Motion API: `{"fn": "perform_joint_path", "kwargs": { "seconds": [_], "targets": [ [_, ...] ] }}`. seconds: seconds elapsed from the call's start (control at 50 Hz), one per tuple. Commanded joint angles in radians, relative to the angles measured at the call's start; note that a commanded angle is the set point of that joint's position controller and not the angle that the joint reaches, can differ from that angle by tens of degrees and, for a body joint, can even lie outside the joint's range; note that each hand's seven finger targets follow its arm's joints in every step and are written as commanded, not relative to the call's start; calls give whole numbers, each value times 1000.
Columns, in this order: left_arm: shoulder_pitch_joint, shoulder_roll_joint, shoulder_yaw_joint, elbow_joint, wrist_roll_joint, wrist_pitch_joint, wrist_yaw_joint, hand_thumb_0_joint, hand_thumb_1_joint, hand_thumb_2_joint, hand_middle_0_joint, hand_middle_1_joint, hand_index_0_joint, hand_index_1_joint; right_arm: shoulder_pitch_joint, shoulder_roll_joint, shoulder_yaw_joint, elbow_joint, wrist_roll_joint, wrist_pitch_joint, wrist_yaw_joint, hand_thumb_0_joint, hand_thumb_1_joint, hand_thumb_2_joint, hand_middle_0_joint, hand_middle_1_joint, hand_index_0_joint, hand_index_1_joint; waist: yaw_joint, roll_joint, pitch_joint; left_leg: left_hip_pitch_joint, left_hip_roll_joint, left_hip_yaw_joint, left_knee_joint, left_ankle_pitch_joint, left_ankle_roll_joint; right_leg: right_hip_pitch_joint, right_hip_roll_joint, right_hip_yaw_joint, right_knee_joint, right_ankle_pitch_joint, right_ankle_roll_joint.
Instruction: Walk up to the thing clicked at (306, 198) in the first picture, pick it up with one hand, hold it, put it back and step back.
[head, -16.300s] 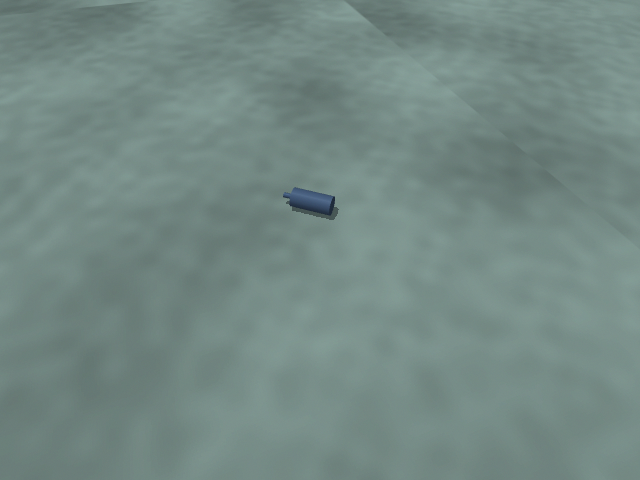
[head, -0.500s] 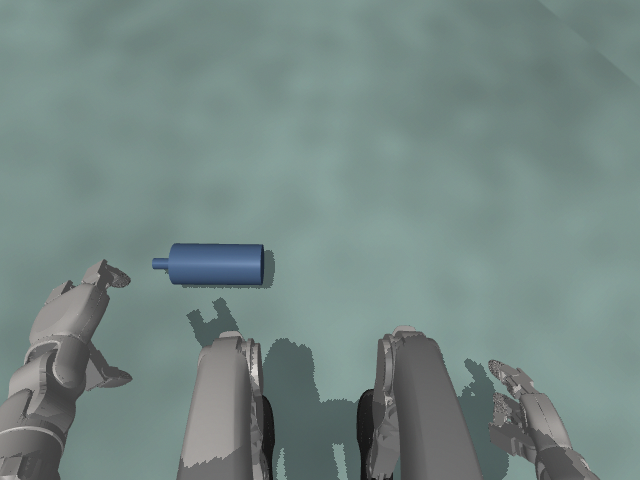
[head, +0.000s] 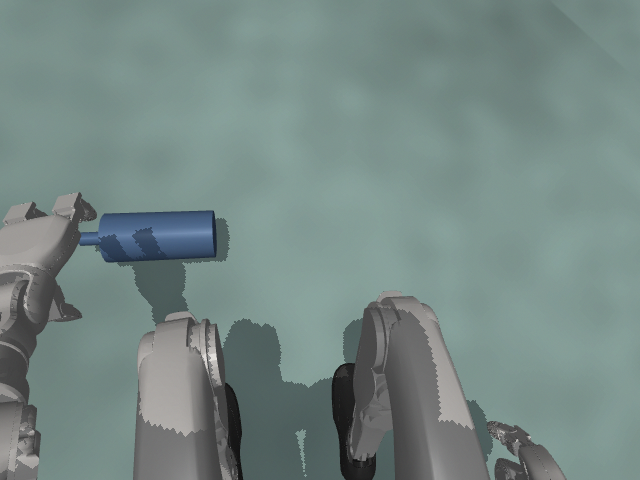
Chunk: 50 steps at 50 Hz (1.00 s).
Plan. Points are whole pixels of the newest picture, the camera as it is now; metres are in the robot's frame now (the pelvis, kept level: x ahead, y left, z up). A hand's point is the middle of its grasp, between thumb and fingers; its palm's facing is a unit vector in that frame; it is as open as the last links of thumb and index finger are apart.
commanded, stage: rise first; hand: left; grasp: from above
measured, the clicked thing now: (149, 236) +0.49 +0.25 -0.35
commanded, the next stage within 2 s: approach in 1.04 s
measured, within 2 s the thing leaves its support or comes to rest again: neither
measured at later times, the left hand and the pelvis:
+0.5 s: hand (85, 258) +0.42 +0.29 -0.20, palm faces -0.49 -0.07 -0.87, open 14.2 cm; pelvis +0.01 +0.00 -0.03, yaw -1 degrees
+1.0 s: hand (97, 254) +0.43 +0.28 -0.22, palm faces -0.47 -0.03 -0.88, open 14.1 cm; pelvis +0.01 +0.00 -0.04, yaw -1 degrees
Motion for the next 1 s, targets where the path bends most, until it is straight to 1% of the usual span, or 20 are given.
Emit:
{"fn": "perform_joint_path", "kwargs": {
  "seconds": [0.0,0.06,0.12,0.2,0.26,0.28,0.3,0.32,0.34,0.36,0.38,0.42,0.44,0.48,0.52,0.58,0.78,0.92,0.94,0.98],
  "targets": [
    [-261,271,52,-102,34,-6,74,0,-557,1018,-54,-1002,-58,-998,147,-217,-71,-37,-15,-16,2,0,-915,-908,199,300,200,300,0,193,-630,531,-51,-13,-256,89,-13,222,57,-12,-208,101,-18],
    [-288,258,38,-93,53,-6,93,0,-552,1007,-54,-1007,-61,-999,152,-213,-71,-30,-23,-13,8,0,-918,-908,199,300,200,300,-9,183,-638,520,-50,-12,-232,103,-12,213,57,-14,-195,114,-17],
    [-314,295,55,-98,76,-3,111,0,-544,995,-54,-1016,-65,-1004,155,-219,-72,-24,-30,-11,12,0,-920,-908,199,300,200,300,-5,205,-658,522,-49,-12,-212,135,-11,208,56,-15,-173,140,-18],
    [-310,245,30,-56,92,4,121,0,-546,989,-55,-1020,-67,-1007,162,-216,-72,-21,-37,-9,18,0,-922,-909,199,300,200,300,-24,192,-628,515,-47,-19,-200,139,-11,173,54,-17,-163,140,-15],
    [-361,305,56,-120,108,0,131,0,-553,995,-56,-1022,-65,-1011,170,-218,-76,-18,-40,-5,22,0,-923,-910,199,300,199,300,-10,213,-673,520,-47,-12,-186,151,-11,190,56,-13,-154,152,-18],
    [-304,254,32,-39,115,8,130,0,-555,996,-58,-1018,-66,-1008,174,-219,-70,-21,-43,-5,26,0,-925,-910,199,300,199,300,-24,205,-640,515,-47,-20,-189,156,-14,178,53,-17,-145,154,-16],
    [-335,239,24,-72,108,3,132,0,-542,983,-57,-1029,-71,-1013,169,-211,-69,-23,-45,-6,28,0,-925,-910,199,300,199,300,-31,200,-647,501,-48,-11,-178,155,-10,187,56,-15,-150,159,-14],
    [-374,282,44,-106,112,-4,137,0,-551,993,-59,-1028,-69,-1016,170,-213,-72,-16,-46,-4,27,0,-926,-911,199,300,199,300,-30,182,-658,484,-47,-7,-164,148,-5,199,59,-12,-154,162,-14],
    [-323,255,33,-26,119,3,138,0,-561,1002,-57,-1015,-63,-1007,177,-213,-66,-17,-46,-5,27,0,-924,-909,199,300,199,300,-33,174,-632,483,-49,-12,-166,149,-7,184,55,-13,-149,157,-13],
    [-368,269,37,-86,121,-7,140,0,-550,989,-55,-1030,-66,-1016,174,-209,-66,-17,-49,-4,29,0,-924,-910,199,300,199,300,-32,194,-649,464,-51,-5,-163,145,-6,193,58,-13,-144,153,-15],
    [-332,275,45,-40,128,-3,144,0,-553,993,-59,-1021,-69,-1009,175,-217,-67,-16,-50,-4,29,0,-924,-909,199,300,199,300,-23,189,-643,475,-48,-10,-163,143,-7,180,57,-13,-140,150,-15],
    [-367,278,43,-69,134,-11,150,0,-558,999,-60,-1021,-67,-1013,184,-211,-66,-11,-53,-4,30,0,-925,-910,199,300,199,300,-35,169,-644,470,-48,-6,-151,145,-5,192,59,-13,-147,157,-13],
    [-347,259,25,-17,144,-9,150,0,-558,998,-59,-1024,-67,-1015,180,-211,-62,-13,-53,-4,32,0,-925,-910,199,300,199,300,-37,174,-632,453,-51,-3,-150,140,-4,186,60,-12,-141,153,-15],
    [-348,285,48,-38,142,-14,160,0,-555,997,-57,-1028,-67,-1017,182,-212,-63,-12,-56,-4,34,0,-924,-909,199,300,200,300,-28,180,-641,452,-50,3,-142,147,-3,201,60,-10,-140,161,-13],
    [-355,258,26,-20,150,-15,166,0,-551,994,-56,-1030,-67,-1017,177,-212,-63,-9,-58,-4,33,0,-924,-909,199,300,199,300,-37,184,-640,451,-49,-1,-142,142,-5,177,62,-12,-130,157,-15],
    [-371,282,44,-44,161,-20,178,0,-558,1001,-56,-1021,-64,-1012,181,-219,-66,-8,-60,-4,35,0,-923,-909,199,300,199,300,-31,216,-649,476,-46,-10,-143,159,-11,157,60,-17,-111,162,-16],
    [-356,286,50,5,188,-16,212,0,-550,993,-58,-1035,-69,-1023,185,-217,-66,-1,-68,-9,39,0,-923,-909,199,300,199,300,-42,190,-638,430,-52,11,-115,146,-2,178,61,-10,-109,168,-13],
    [-375,276,41,13,198,-13,228,0,-542,985,-56,-1041,-70,-1024,180,-221,-63,6,-76,-15,38,0,-920,-907,199,300,199,300,-57,199,-646,415,-52,10,-99,156,-2,163,62,-13,-86,173,-12],
    [-375,286,42,19,199,-10,230,0,-539,983,-56,-1042,-71,-1025,177,-219,-66,6,-72,-16,37,0,-920,-907,199,300,199,300,-46,204,-641,424,-51,11,-100,149,-2,155,62,-11,-92,169,-14],
    [-395,277,33,16,200,-6,233,0,-543,989,-57,-1038,-70,-1024,177,-220,-66,4,-73,-17,37,0,-920,-907,199,300,199,300,-60,203,-630,410,-50,13,-98,135,-1,151,61,-12,-96,159,-14]
  ]
}}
